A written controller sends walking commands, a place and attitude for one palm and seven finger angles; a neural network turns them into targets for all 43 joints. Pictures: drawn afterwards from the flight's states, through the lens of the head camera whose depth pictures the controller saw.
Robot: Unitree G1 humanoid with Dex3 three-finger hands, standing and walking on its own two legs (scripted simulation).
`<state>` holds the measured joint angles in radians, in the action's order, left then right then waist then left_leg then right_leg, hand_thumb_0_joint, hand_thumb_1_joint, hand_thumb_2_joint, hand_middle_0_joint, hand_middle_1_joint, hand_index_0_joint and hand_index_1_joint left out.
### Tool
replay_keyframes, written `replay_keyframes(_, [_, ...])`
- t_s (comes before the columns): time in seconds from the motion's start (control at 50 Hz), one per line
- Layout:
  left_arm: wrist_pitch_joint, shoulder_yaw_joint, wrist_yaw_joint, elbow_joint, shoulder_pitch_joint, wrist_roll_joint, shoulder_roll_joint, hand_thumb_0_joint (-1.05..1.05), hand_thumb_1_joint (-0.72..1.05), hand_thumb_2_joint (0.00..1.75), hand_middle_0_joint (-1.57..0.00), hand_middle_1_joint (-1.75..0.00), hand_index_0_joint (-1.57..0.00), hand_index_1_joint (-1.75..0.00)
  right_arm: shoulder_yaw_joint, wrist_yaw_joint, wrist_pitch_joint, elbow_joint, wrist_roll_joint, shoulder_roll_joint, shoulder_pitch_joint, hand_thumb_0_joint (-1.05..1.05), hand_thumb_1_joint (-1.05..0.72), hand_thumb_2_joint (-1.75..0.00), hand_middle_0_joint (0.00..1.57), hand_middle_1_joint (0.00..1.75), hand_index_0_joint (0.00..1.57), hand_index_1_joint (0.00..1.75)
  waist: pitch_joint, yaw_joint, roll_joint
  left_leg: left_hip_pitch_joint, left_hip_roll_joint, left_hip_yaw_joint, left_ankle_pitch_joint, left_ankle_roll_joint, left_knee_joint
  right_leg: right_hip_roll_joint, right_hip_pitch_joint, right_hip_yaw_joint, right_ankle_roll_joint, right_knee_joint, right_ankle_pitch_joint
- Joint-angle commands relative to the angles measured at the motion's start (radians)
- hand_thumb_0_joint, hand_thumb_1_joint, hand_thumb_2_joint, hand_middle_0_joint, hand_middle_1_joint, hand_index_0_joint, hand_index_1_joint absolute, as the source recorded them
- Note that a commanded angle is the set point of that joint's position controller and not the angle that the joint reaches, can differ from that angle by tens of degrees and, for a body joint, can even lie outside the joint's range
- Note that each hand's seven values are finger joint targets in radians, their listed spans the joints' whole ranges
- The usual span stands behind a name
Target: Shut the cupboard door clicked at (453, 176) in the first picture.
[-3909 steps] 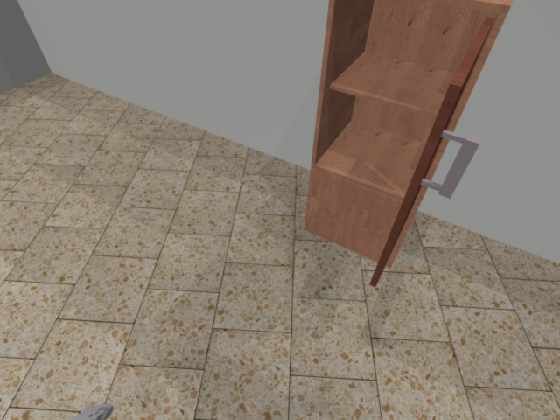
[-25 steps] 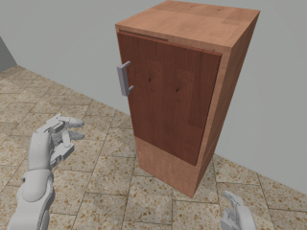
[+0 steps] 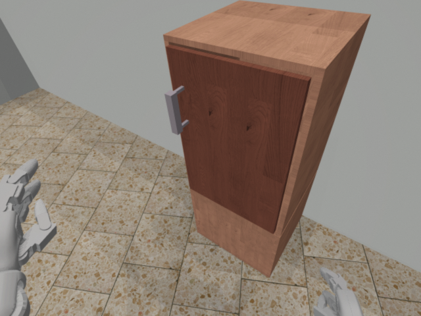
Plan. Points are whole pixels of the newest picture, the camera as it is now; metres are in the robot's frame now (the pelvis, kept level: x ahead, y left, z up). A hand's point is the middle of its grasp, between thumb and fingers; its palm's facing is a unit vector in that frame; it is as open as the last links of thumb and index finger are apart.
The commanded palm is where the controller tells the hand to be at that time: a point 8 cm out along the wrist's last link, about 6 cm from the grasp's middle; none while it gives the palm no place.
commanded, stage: draw the hand back to the body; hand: left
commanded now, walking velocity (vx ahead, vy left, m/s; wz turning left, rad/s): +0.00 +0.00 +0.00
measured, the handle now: (179, 110) +0.64 +0.19 +0.06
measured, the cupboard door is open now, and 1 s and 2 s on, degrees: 0 0 0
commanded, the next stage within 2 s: step back with the hand held close in 0.14 s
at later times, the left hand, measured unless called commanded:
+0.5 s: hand (61, 220) +0.21 +0.27 +0.14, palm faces +0.37 -0.80 -0.48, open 7.4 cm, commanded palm +0.15 +0.31 +0.17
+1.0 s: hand out of the picture +0.07 +0.31 +0.15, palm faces +0.48 -0.74 -0.47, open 7.4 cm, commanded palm +0.01 +0.34 +0.17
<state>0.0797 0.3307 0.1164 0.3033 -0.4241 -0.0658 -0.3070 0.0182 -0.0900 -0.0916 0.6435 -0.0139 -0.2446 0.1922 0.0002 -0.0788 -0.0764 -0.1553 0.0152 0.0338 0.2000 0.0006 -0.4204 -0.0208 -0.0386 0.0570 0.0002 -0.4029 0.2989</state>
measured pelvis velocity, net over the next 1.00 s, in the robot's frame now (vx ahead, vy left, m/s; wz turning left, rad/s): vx -0.11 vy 0.03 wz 0.05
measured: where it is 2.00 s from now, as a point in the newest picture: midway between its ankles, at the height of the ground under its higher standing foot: outside the picture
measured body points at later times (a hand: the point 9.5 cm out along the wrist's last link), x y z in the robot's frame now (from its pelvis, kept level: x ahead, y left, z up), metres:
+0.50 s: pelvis +0.00 +0.01 +0.00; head +0.01 -0.01 +0.45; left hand +0.18 +0.31 +0.17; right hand +0.18 -0.24 -0.10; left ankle +0.02 +0.12 -0.74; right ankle -0.05 -0.11 -0.74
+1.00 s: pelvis -0.11 +0.03 -0.02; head -0.10 +0.03 +0.43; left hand +0.04 +0.35 +0.18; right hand +0.07 -0.19 -0.10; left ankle +0.02 +0.12 -0.74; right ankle -0.08 -0.10 -0.74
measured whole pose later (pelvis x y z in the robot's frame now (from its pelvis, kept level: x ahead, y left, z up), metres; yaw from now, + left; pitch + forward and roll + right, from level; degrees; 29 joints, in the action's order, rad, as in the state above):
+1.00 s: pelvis -0.11 +0.03 -0.02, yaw +3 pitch +0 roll -2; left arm 0.21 0.42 0.15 0.48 -0.55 -0.05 -0.40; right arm 0.01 -0.08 -0.04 0.58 -0.01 -0.22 0.22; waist -0.02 -0.01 -0.05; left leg -0.49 0.01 0.02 0.23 0.03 -0.59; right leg 0.01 -0.30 0.02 0.01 -0.56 0.26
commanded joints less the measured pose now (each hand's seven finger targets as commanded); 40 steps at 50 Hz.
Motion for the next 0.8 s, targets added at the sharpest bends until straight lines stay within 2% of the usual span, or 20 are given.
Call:
replay_keyframes(0.0, [0.072,0.142,0.009,0.250,0.081,-0.004,-0.244,0.00,0.90,0.90,-0.20,-0.30,-0.20,-0.30,-0.037,-0.006,-0.061,-0.170,0.006,-0.084,-0.144,0.00,-0.90,-0.90,0.20,0.30,0.20,0.30,0.091,0.007,0.034,0.117,-0.017,0.001,-0.159,0.037,0.030,0.018,-0.107,-0.020,0.000,0.083,-0.237])
replay_keyframes(0.04, [0.075,0.145,0.010,0.281,0.074,-0.004,-0.245,0.00,0.90,0.90,-0.20,-0.30,-0.20,-0.30,-0.031,-0.003,-0.062,-0.176,0.006,-0.073,-0.145,0.00,-0.90,-0.90,0.20,0.30,0.20,0.30,0.093,0.007,-0.008,0.114,-0.018,0.004,-0.185,0.032,0.027,0.013,-0.095,-0.016,-0.002,0.066,-0.271])
replay_keyframes(0.12, [0.063,0.146,0.003,0.259,0.043,-0.010,-0.233,0.00,0.90,0.90,-0.20,-0.30,-0.20,-0.30,-0.030,0.000,-0.053,-0.177,0.004,-0.068,-0.139,0.00,-0.90,-0.90,0.20,0.30,0.20,0.30,0.057,0.012,-0.005,0.103,-0.012,0.012,-0.222,0.030,0.021,0.012,-0.101,-0.017,0.001,0.066,-0.325])
replay_keyframes(0.2, [0.054,0.142,-0.007,0.226,0.037,-0.016,-0.220,0.00,0.90,0.90,-0.20,-0.30,-0.20,-0.30,-0.036,0.001,-0.038,-0.180,0.002,-0.073,-0.139,0.00,-0.90,-0.90,0.20,0.30,0.20,0.30,0.037,0.014,0.064,0.100,-0.008,0.017,-0.229,0.034,0.018,0.017,-0.113,-0.016,0.007,0.075,-0.343])
replay_keyframes(0.24, [0.054,0.136,-0.008,0.233,0.049,-0.015,-0.213,0.00,0.90,0.90,-0.20,-0.30,-0.20,-0.30,-0.037,0.001,-0.034,-0.183,0.001,-0.072,-0.135,0.00,-0.90,-0.90,0.20,0.30,0.20,0.30,0.054,0.017,0.052,0.109,-0.007,0.019,-0.227,0.034,0.019,0.015,-0.112,-0.016,0.010,0.068,-0.338])
replay_keyframes(0.26, [0.091,0.225,-0.002,0.285,0.135,-0.006,-0.333,0.00,0.90,0.90,-0.20,-0.30,-0.20,-0.30,-0.044,0.004,-0.012,-0.200,-0.002,-0.095,-0.128,0.00,-0.90,-0.90,0.20,0.30,0.20,0.30,0.019,0.050,0.057,0.055,0.021,0.014,-0.204,0.047,-0.067,-0.053,-0.199,-0.071,0.012,0.113,-0.442])
replay_keyframes(0.28, [0.094,0.177,-0.007,0.210,0.060,-0.005,-0.279,0.00,0.90,0.90,-0.20,-0.30,-0.20,-0.30,-0.043,0.000,0.003,-0.179,0.004,-0.083,-0.131,0.00,-0.90,-0.90,0.20,0.30,0.20,0.30,0.037,0.060,0.117,0.041,0.015,0.011,-0.199,0.044,-0.103,-0.082,-0.196,-0.070,0.012,0.103,-0.510])
replay_keyframes(0.3, [0.093,0.175,-0.009,0.217,0.055,-0.002,-0.285,0.00,0.90,0.90,-0.20,-0.30,-0.20,-0.30,-0.046,0.000,0.012,-0.186,0.004,-0.085,-0.142,0.00,-0.90,-0.90,0.20,0.30,0.20,0.30,0.044,0.056,0.129,0.031,0.009,0.014,-0.211,0.043,-0.119,-0.095,-0.183,-0.075,0.019,0.088,-0.608])
replay_keyframes(0.34, [0.099,0.162,-0.006,0.235,0.017,0.001,-0.271,0.00,0.90,0.90,-0.20,-0.30,-0.20,-0.30,-0.049,0.000,0.032,-0.198,0.001,-0.083,-0.134,0.00,-0.90,-0.90,0.20,0.30,0.20,0.30,0.106,0.059,0.130,0.006,0.009,0.018,-0.244,0.038,-0.130,-0.107,-0.130,-0.062,0.019,0.034,-0.700])
replay_keyframes(0.36, [0.097,0.165,-0.004,0.238,-0.015,0.000,-0.268,0.00,0.90,0.90,-0.20,-0.30,-0.20,-0.30,-0.052,-0.001,0.043,-0.205,-0.001,-0.086,-0.136,0.00,-0.90,-0.90,0.20,0.30,0.20,0.30,0.132,0.059,0.097,0.016,0.015,0.020,-0.277,0.039,-0.123,-0.103,-0.122,-0.062,0.020,0.014,-0.713])
replay_keyframes(0.4, [0.091,0.179,0.002,0.271,-0.060,-0.005,-0.282,0.00,0.90,0.90,-0.20,-0.30,-0.20,-0.30,-0.057,-0.006,0.060,-0.220,-0.004,-0.092,-0.131,0.00,-0.90,-0.90,0.20,0.30,0.20,0.30,0.177,0.059,0.048,0.040,0.029,0.015,-0.376,0.039,-0.108,-0.088,-0.117,-0.048,0.027,-0.017,-0.687])
replay_keyframes(0.46, [0.086,0.214,0.015,0.339,-0.092,-0.013,-0.313,0.00,0.90,0.90,-0.20,-0.30,-0.20,-0.30,-0.059,-0.010,0.086,-0.248,-0.007,-0.093,-0.124,0.00,-0.90,-0.90,0.20,0.30,0.20,0.30,0.221,0.062,0.061,0.051,0.046,0.006,-0.486,0.034,-0.106,-0.067,-0.107,-0.035,0.018,-0.054,-0.672])
replay_keyframes(0.5, [0.084,0.237,0.022,0.377,-0.087,-0.015,-0.343,0.00,0.90,0.90,-0.20,-0.30,-0.20,-0.30,-0.063,-0.016,0.098,-0.258,-0.007,-0.100,-0.129,0.00,-0.90,-0.90,0.20,0.30,0.20,0.30,0.230,0.062,0.042,0.055,0.052,0.000,-0.488,0.031,-0.097,-0.058,-0.121,-0.039,0.016,-0.058,-0.629])
replay_keyframes(0.56, [0.087,0.235,0.032,0.384,-0.115,-0.019,-0.329,0.00,0.90,0.90,-0.20,-0.30,-0.20,-0.30,-0.062,-0.018,0.105,-0.273,-0.008,-0.100,-0.114,0.00,-0.90,-0.90,0.20,0.30,0.20,0.30,0.218,0.065,0.002,0.017,0.073,-0.029,-0.484,0.032,-0.061,-0.033,-0.123,-0.037,0.013,-0.082,-0.507])
replay_keyframes(0.6, [0.086,0.246,0.035,0.361,-0.136,-0.021,-0.335,0.00,0.90,0.90,-0.20,-0.30,-0.20,-0.30,-0.068,-0.018,0.103,-0.270,-0.005,-0.110,-0.111,0.00,-0.90,-0.90,0.20,0.30,0.20,0.30,0.201,0.063,-0.013,-0.011,0.081,-0.040,-0.416,0.033,-0.035,-0.021,-0.139,-0.040,0.015,-0.074,-0.422])
replay_keyframes(0.62, [0.089,0.227,0.035,0.353,-0.142,-0.021,-0.313,0.00,0.90,0.90,-0.20,-0.30,-0.20,-0.30,-0.062,-0.017,0.103,-0.270,-0.008,-0.105,-0.102,0.00,-0.90,-0.90,0.20,0.30,0.20,0.30,0.183,0.068,0.002,-0.046,0.088,-0.053,-0.378,0.032,-0.018,-0.020,-0.134,-0.035,0.015,-0.080,-0.377])
replay_keyframes(0.66, [0.099,0.223,0.038,0.343,-0.133,-0.020,-0.305,0.00,0.90,0.90,-0.20,-0.30,-0.20,-0.30,-0.065,-0.015,0.092,-0.269,-0.008,-0.113,-0.100,0.00,-0.90,-0.90,0.20,0.30,0.20,0.30,0.152,0.068,-0.021,-0.115,0.103,-0.072,-0.225,0.039,0.029,-0.005,-0.137,-0.040,0.017,-0.081,-0.253])
replay_keyframes(0.7, [0.113,0.233,0.039,0.344,-0.116,-0.013,-0.314,0.00,0.90,0.90,-0.20,-0.30,-0.20,-0.30,-0.068,-0.017,0.077,-0.267,-0.005,-0.127,-0.108,0.00,-0.90,-0.90,0.20,0.30,0.20,0.30,0.114,0.068,-0.053,-0.230,0.118,-0.106,0.023,0.053,0.101,0.016,-0.103,-0.040,0.018,-0.092,-0.144])
replay_keyframes(0.76, [0.143,0.224,0.041,0.336,-0.089,0.006,-0.282,0.00,0.90,0.90,-0.20,-0.30,-0.20,-0.30,-0.063,-0.016,0.052,-0.266,-0.007,-0.129,-0.103,0.00,-0.90,-0.90,0.20,0.30,0.20,0.30,0.060,0.070,-0.110,-0.476,0.157,-0.176,0.403,0.085,0.215,0.043,0.015,-0.035,0.022,-0.189,-0.059])
replay_keyframes(0.78, [0.150,0.224,0.041,0.339,-0.080,0.013,-0.276,0.00,0.90,0.90,-0.20,-0.30,-0.20,-0.30,-0.065,-0.016,0.044,-0.264,-0.006,-0.133,-0.102,0.00,-0.90,-0.90,0.20,0.30,0.20,0.30,0.049,0.068,-0.132,-0.543,0.171,-0.196,0.486,0.095,0.241,0.057,0.052,-0.030,0.024,-0.224,-0.047])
